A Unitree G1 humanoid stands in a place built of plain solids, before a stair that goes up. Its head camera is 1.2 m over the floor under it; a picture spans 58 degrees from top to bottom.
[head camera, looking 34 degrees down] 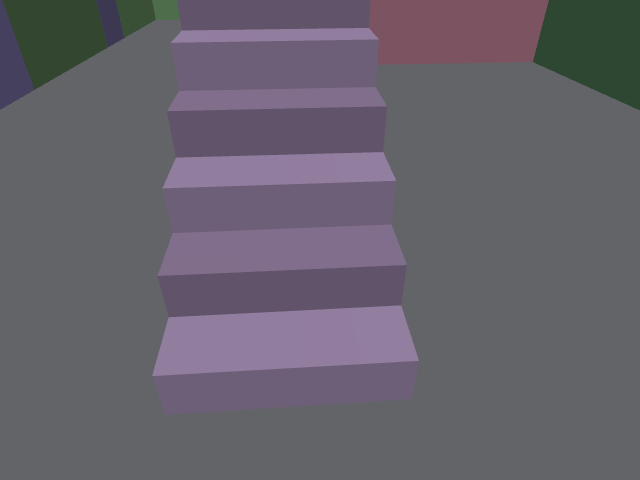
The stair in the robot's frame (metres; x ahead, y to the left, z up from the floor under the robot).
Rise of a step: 0.18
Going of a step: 0.23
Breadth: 0.78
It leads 4 degrees to the left of straight ahead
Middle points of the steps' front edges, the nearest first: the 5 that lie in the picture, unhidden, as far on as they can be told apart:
0.84 0.09 0.18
1.07 0.11 0.36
1.30 0.13 0.55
1.53 0.15 0.73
1.76 0.16 0.91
